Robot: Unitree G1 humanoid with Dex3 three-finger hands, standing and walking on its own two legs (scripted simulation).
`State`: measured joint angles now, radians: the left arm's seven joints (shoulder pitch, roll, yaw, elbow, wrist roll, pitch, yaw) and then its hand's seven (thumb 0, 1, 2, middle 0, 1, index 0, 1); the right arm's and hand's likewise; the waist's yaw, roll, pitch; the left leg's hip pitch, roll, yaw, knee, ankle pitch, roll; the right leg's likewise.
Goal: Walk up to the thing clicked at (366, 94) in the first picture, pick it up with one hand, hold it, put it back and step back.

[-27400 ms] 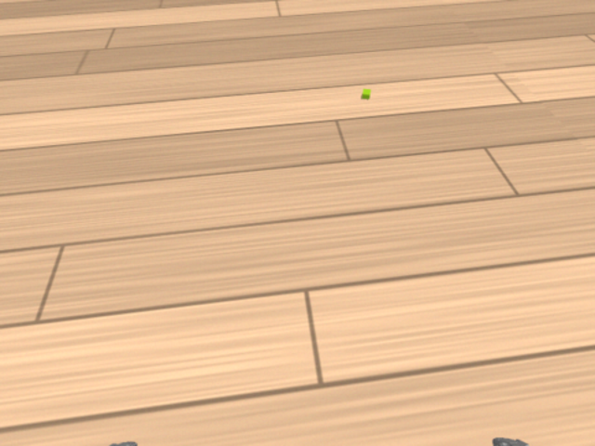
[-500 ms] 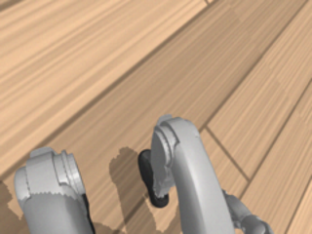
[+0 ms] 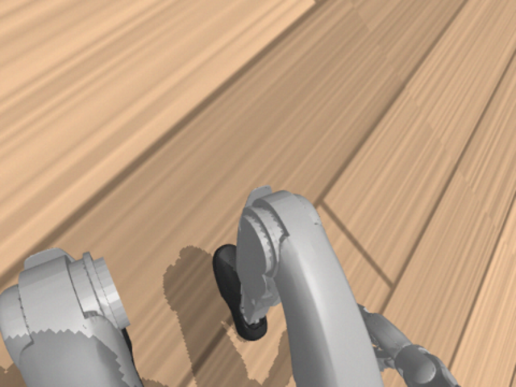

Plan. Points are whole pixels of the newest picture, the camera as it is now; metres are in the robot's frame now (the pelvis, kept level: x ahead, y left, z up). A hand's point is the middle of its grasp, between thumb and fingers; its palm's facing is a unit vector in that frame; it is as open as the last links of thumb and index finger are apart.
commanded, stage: rest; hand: left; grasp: from above
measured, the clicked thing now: out of the picture +0.44 +0.38 -0.28
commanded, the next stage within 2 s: open in 0.24 s
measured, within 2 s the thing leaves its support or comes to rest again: neither
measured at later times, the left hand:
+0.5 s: hand out of the picture +0.43 +0.37 -0.24, palm faces -0.45 -0.18 -0.87, open 6.9 cm
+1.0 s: hand out of the picture +0.43 +0.37 -0.24, palm faces -0.45 -0.17 -0.88, open 12.3 cm
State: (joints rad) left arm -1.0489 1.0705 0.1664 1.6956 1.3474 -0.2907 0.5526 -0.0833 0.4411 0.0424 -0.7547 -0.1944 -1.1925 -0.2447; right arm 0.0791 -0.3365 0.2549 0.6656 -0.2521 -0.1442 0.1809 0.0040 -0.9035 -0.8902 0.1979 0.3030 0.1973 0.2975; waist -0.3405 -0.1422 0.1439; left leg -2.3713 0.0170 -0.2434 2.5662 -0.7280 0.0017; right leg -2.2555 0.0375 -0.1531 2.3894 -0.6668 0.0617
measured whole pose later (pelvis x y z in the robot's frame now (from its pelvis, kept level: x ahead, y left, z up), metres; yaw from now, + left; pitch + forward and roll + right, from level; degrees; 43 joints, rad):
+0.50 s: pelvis +0.00 +0.00 +0.00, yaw -1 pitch +28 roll -14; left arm -1.06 1.11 0.18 1.73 1.32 -0.28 0.56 -0.06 0.37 0.18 -0.73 -0.31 -1.03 -0.31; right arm 0.07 -0.35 0.30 0.63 -0.25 -0.18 0.20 0.00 -0.90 -0.89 0.20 0.30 0.20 0.30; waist -0.36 -0.15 0.18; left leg -2.36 0.02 -0.26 2.57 -0.73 0.00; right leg -2.24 0.04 -0.16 2.38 -0.66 0.07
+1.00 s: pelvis +0.00 +0.00 +0.00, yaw -1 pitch +28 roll -15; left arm -1.05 1.11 0.15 1.71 1.31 -0.29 0.56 0.00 -0.20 0.72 -0.36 -0.69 -0.37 -0.68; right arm 0.07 -0.35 0.31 0.63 -0.25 -0.18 0.20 0.00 -0.90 -0.89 0.20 0.30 0.20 0.30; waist -0.35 -0.15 0.17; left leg -2.35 0.02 -0.27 2.57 -0.73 0.00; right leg -2.23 0.05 -0.17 2.37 -0.66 0.07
